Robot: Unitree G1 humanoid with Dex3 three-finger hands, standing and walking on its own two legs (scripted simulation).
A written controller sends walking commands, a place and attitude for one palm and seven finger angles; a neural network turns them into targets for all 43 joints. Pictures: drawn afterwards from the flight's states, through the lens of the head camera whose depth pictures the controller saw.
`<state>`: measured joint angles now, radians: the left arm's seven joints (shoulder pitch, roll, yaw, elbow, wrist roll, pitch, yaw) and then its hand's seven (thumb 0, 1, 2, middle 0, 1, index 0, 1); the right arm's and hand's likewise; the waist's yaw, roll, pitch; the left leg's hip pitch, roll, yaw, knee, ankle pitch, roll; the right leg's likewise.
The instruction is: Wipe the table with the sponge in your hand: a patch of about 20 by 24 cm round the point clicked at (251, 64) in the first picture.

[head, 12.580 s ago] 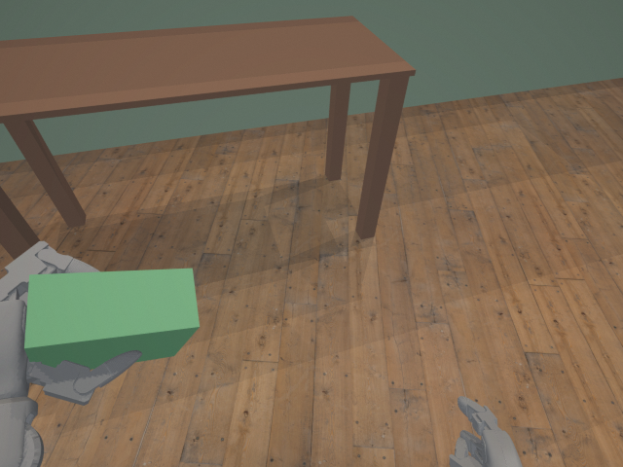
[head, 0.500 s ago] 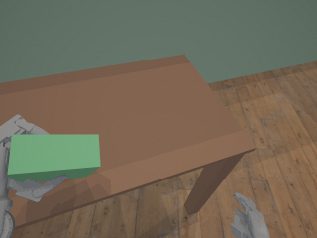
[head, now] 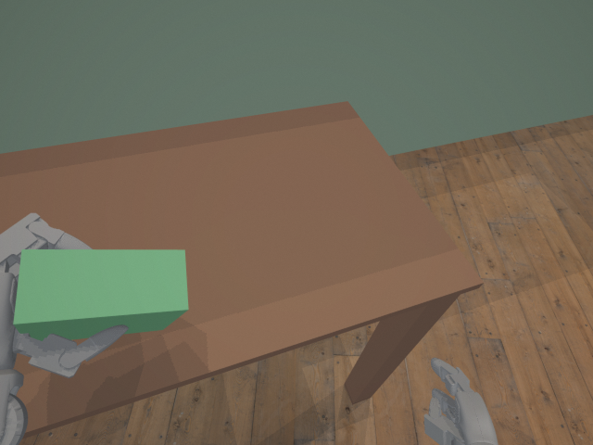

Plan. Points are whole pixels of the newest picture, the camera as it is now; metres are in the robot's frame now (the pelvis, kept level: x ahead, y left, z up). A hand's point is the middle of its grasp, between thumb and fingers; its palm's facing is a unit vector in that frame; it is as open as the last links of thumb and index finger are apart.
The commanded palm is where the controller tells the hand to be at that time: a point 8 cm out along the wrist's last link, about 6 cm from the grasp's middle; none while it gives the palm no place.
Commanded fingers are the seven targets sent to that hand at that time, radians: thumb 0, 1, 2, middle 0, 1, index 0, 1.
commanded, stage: look again from close up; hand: left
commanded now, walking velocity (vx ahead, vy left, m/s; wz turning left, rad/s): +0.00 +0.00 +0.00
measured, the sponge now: (130, 296) +0.24 +0.20 +0.13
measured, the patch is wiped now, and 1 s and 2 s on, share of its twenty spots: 0.00 0.00 0.00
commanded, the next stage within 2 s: turn the palm down, sponge in hand in 0.02 s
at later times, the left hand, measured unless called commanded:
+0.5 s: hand (71, 317) +0.20 +0.23 +0.16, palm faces +0.34 -0.72 -0.61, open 10.1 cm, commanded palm +0.16 +0.27 +0.19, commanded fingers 0.00 0.10 1.30 -1.20 -1.60 -1.20 -1.60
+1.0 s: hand (68, 307) +0.20 +0.23 +0.17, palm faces +0.27 -0.45 -0.85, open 10.1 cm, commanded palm +0.17 +0.25 +0.21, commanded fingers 0.00 0.10 1.30 -1.20 -1.60 -1.20 -1.60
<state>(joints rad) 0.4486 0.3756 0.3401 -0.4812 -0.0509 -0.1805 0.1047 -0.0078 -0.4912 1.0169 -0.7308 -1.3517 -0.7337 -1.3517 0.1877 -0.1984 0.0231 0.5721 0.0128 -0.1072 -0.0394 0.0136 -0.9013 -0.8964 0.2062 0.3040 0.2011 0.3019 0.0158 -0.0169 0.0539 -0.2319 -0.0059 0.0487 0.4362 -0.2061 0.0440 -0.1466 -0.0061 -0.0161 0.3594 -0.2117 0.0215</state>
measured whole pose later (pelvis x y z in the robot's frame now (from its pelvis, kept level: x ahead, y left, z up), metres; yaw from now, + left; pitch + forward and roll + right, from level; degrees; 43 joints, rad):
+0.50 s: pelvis -0.02 -0.03 -0.01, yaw +1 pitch -2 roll +0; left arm 0.33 0.50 0.31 -0.48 0.08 0.06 0.03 -0.01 -0.49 1.02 -0.73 -1.35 -0.73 -1.35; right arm 0.13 -0.23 0.05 0.59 -0.01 -0.09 -0.05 0.01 -0.90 -0.90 0.21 0.30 0.20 0.30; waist 0.07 0.02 0.02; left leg -0.30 -0.01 0.02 0.57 -0.25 0.01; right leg -0.25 -0.01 -0.04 0.60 -0.32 -0.01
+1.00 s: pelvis -0.01 -0.07 -0.02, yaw +2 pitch -2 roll +1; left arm 0.29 0.66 0.35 -0.37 0.23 0.16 -0.06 -0.01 -0.49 1.02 -0.73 -1.35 -0.73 -1.35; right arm 0.19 -0.29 0.01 0.61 0.04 -0.06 -0.13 0.01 -0.90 -0.90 0.21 0.30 0.20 0.30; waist 0.09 0.08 0.01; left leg -0.29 0.04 -0.01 0.59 -0.27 -0.03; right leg -0.24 0.04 -0.07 0.62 -0.35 -0.07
